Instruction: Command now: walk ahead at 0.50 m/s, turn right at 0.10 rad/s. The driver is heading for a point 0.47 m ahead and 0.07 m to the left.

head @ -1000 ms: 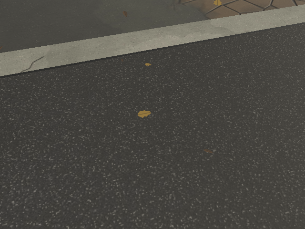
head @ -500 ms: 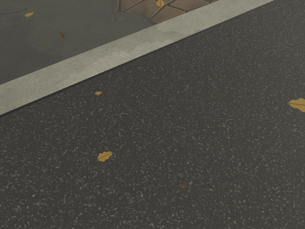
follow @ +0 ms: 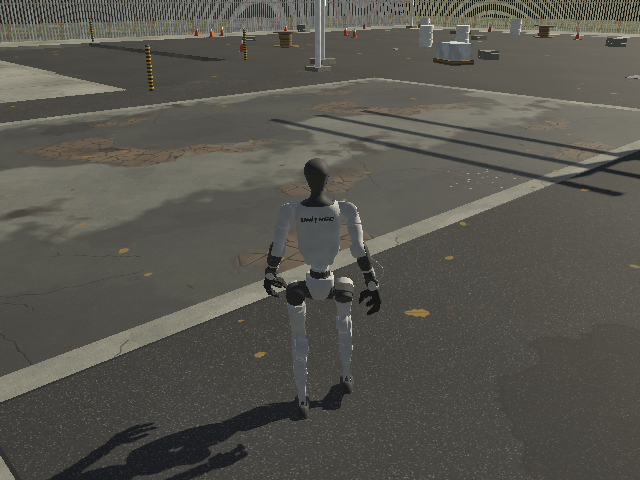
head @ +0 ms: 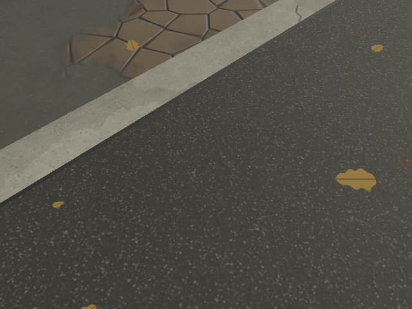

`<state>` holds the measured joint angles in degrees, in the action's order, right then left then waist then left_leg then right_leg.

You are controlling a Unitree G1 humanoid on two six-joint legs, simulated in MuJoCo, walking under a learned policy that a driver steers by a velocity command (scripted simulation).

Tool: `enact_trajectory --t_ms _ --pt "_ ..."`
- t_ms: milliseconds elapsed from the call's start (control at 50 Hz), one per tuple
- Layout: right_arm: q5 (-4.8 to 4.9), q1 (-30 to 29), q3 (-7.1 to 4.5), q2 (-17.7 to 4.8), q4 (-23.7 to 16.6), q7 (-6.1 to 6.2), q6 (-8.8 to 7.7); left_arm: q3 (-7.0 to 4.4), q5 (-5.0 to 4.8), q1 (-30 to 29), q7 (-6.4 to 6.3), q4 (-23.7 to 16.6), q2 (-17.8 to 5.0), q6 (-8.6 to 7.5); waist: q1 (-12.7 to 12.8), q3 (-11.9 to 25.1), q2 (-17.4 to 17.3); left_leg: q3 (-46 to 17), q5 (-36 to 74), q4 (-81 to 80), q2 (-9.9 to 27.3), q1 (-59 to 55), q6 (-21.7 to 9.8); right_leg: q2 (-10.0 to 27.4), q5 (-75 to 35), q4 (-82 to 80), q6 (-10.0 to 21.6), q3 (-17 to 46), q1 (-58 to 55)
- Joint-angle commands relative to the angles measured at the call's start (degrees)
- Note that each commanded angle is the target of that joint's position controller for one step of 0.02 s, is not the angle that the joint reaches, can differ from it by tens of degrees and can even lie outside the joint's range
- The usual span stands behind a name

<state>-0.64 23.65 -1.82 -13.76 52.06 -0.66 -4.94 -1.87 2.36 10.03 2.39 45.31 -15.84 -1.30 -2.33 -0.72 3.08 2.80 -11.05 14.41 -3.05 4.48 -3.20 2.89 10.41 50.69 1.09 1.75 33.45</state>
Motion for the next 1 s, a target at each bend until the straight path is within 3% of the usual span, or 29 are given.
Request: enact_trajectory --t_ms 20,120,160,180,200,220,240,260,280,300,320,400,500,580,640,680,700,720,740,760,780,800,820,840,880,920,1000 --pt "0.18 0.07 -1.60 -7.60 -1.80 -0.06 -0.75 0.66 -0.39 -6.58 0.32 -4.99 -1.10 -0.92 0.17 -2.70 -8.46 -7.41 15.14 -7.17 12.79 1.91 -7.42 0.72 -5.48 -9.31 -0.69 -3.66 -0.22" --pt "-0.12 2.77 -2.08 -9.19 0.62 0.16 -0.19 0.54 -0.71 -9.92 -0.40 -6.07 -2.60 -1.36 -0.13 -3.20 -8.33 -7.54 21.39 -3.35 15.90 -2.54 -6.34 -0.74 -3.87 -17.05 1.87 -5.16 -5.24" --pt "-0.10 1.91 -2.22 -9.78 1.19 0.42 0.22 -0.02 -0.30 -5.42 -0.95 -4.68 -3.35 -1.81 2.49 -1.45 -7.67 -6.47 31.20 3.39 15.87 -3.93 -5.27 -2.86 -0.97 -20.63 3.64 -6.05 -12.22" --pt "0.17 2.20 -1.97 -9.12 1.64 0.46 0.48 -0.68 0.24 1.60 -1.42 -2.13 -4.24 -2.41 5.53 1.95 -5.32 -4.75 35.04 12.82 13.51 -1.86 -4.24 -4.03 -1.87 -24.46 4.87 -6.05 -22.10" --pt "0.36 1.75 -1.33 -7.44 0.66 0.42 0.40 -1.88 1.28 11.62 -2.13 0.46 -7.51 -3.08 9.48 8.36 -1.53 -2.97 26.16 26.21 10.55 6.32 -3.01 2.45 1.63 -25.56 7.20 1.18 -36.05" --pt "1.73 5.79 0.23 -0.93 -1.83 0.21 0.29 -3.53 2.16 17.56 -2.74 0.80 -14.09 -3.03 9.20 16.10 10.85 1.67 -4.77 47.17 2.12 25.19 -0.29 20.27 8.20 -29.66 12.82 25.55 -52.44" --pt "0.33 5.00 -1.43 -6.75 -0.62 0.83 0.88 -3.58 -0.31 16.47 -2.64 1.11 -12.62 -2.16 9.06 15.72 7.26 -4.13 -18.59 54.59 0.59 31.00 -1.05 22.61 11.13 -35.58 14.36 35.06 -47.86" --pt "-0.03 1.27 -2.03 -7.70 -1.11 0.73 1.18 -2.56 -0.95 10.62 -2.53 0.50 -9.00 -2.01 6.43 6.70 2.79 -6.59 -14.17 55.60 4.12 32.72 -1.76 19.65 13.38 -36.55 12.55 25.82 -40.12" --pt "0.20 -0.56 -1.76 -6.28 -1.14 0.26 1.17 -1.69 -1.07 6.44 -2.26 0.04 -5.44 -2.44 4.87 2.05 1.61 -6.41 -9.69 52.99 6.21 31.25 -1.70 16.83 9.97 -39.04 10.84 18.84 -33.09" --pt "0.11 -0.99 -1.79 -5.32 -0.67 0.02 1.67 -1.18 -1.04 4.73 -2.24 0.19 -3.54 -2.93 3.53 -0.30 2.09 -6.07 -7.48 50.62 7.36 29.12 -1.47 14.23 5.97 -40.88 8.69 13.18 -28.96" --pt "-0.72 -0.15 -1.79 -4.69 -0.10 -0.34 2.45 -0.86 -1.24 4.32 -2.47 0.82 -2.45 -3.39 2.21 -1.54 3.01 -5.97 -6.06 49.25 8.06 27.06 -0.86 12.28 2.22 -42.08 7.26 8.80 -25.93" --pt "-0.91 -3.61 -1.93 -2.87 -0.92 -1.48 4.03 -1.38 -1.55 7.14 -2.71 2.93 -3.34 -5.14 1.10 -2.08 1.03 -5.10 0.40 48.79 8.37 30.15 0.21 11.18 -9.17 -43.78 7.08 0.04 -26.43" --pt "-0.93 -13.71 -1.46 -1.65 -4.50 -2.25 4.07 -1.25 -1.40 10.70 -3.05 5.37 -2.48 -5.07 2.44 -4.46 0.41 -2.80 9.45 37.87 8.35 35.24 1.11 9.88 -15.55 -43.78 6.88 -7.63 -29.08" --pt "-1.42 -19.12 -0.08 0.58 -6.12 -2.14 3.42 -0.96 -1.57 14.25 -3.52 8.27 -3.02 -4.74 3.83 -5.32 0.54 3.09 12.08 23.42 4.67 26.91 0.10 9.35 -37.31 -38.72 6.45 -12.52 -29.90" --pt "-1.86 -15.01 -0.32 -0.95 -4.74 -1.37 2.79 -1.18 -1.52 14.33 -4.09 9.88 -4.34 -3.96 2.00 -2.43 2.93 3.73 7.55 19.93 1.57 20.91 -2.39 10.20 -50.30 -30.65 5.97 -12.50 -34.68" --pt "-2.55 -5.72 -1.28 -3.24 -1.33 -0.71 1.57 -1.36 -1.86 13.11 -4.39 10.22 -4.96 -3.16 -1.95 2.35 1.88 2.88 9.73 12.88 -0.66 10.63 -4.55 8.99 -48.68 -17.16 4.79 -12.62 -35.10" --pt "-3.29 -1.20 -2.03 -6.07 0.16 -0.24 0.69 -1.23 -2.33 13.62 -4.27 9.91 -4.74 -3.03 -3.98 5.94 -1.43 -0.77 26.95 9.37 3.62 0.28 -5.95 6.64 -36.01 -6.50 3.18 -13.53 -29.11" --pt "-3.77 2.56 -3.39 -11.86 0.63 0.38 0.59 0.16 -3.46 18.37 -3.99 8.07 1.01 -3.04 -2.51 15.76 -12.86 -16.35 65.54 19.07 21.61 -19.72 -13.47 0.13 7.09 13.45 1.30 -13.79 -13.41" --pt "0.04 4.06 -3.06 -10.42 1.15 0.60 1.06 -0.02 -4.99 22.25 -3.93 9.92 0.24 -2.01 -1.97 26.33 -11.69 -27.20 76.70 17.26 29.14 -25.16 -21.33 -4.91 28.43 23.23 0.21 -3.79 -8.71" --pt "1.29 -0.46 -2.73 -9.20 0.05 0.98 1.80 -0.78 -3.67 17.80 -3.88 9.74 -1.87 -1.13 -1.33 20.84 -6.19 -21.43 63.21 12.40 25.74 -16.15 -19.61 -2.62 24.15 22.51 -0.06 0.46 -8.56" --pt "1.10 -6.29 -1.84 -6.33 -0.47 1.37 2.18 -0.57 -2.53 13.31 -3.76 8.77 -0.70 -1.00 -0.09 11.13 -6.98 -17.81 51.39 8.29 22.97 -7.50 -17.29 -1.31 21.51 19.52 -0.13 0.08 -6.31" --pt "0.87 -9.61 -0.87 -3.47 -0.51 1.71 2.38 -0.60 -1.44 11.43 -3.81 9.01 -0.14 -0.66 1.70 4.85 -5.25 -14.57 44.74 5.07 20.04 0.17 -14.28 0.14 18.88 14.92 -0.44 0.13 -7.59" --pt "0.86 -11.72 -0.34 -2.20 -0.53 2.09 2.50 -0.67 -0.61 12.22 -3.78 9.46 0.14 0.15 3.52 2.75 -5.60 -11.42 40.95 3.03 17.67 5.94 -12.17 0.66 16.50 11.02 -0.88 -0.12 -11.45" --pt "0.34 -12.37 -0.10 -1.98 -0.28 2.16 2.49 -0.51 -0.24 14.33 -3.72 10.71 1.25 1.04 4.58 3.07 -5.91 -9.11 39.37 2.24 16.12 9.86 -11.01 0.01 14.65 8.89 -1.14 -1.09 -15.95" --pt "-0.50 -12.41 -0.10 -2.79 0.36 1.86 2.02 -0.19 -0.77 16.08 -3.82 11.98 3.04 2.06 5.59 4.59 -6.20 -7.04 35.80 1.61 14.70 12.08 -10.42 -0.84 13.57 3.74 -1.43 -1.90 -19.52" --pt "-0.82 -12.18 -0.11 -3.39 1.15 1.58 1.94 -0.13 -0.91 14.06 -4.27 12.12 3.01 2.73 4.99 4.43 -7.74 -7.31 24.63 0.36 14.10 12.66 -9.74 -0.73 12.49 -3.01 -1.43 -2.13 -20.00" --pt "-0.76 -11.49 -0.39 -4.04 2.73 1.56 3.38 -0.18 -1.08 10.41 -4.72 12.65 2.02 3.35 3.28 2.35 -9.93 -10.73 -3.68 -3.15 13.84 15.51 -8.31 -1.01 9.15 -11.42 -1.05 -2.80 -21.76"
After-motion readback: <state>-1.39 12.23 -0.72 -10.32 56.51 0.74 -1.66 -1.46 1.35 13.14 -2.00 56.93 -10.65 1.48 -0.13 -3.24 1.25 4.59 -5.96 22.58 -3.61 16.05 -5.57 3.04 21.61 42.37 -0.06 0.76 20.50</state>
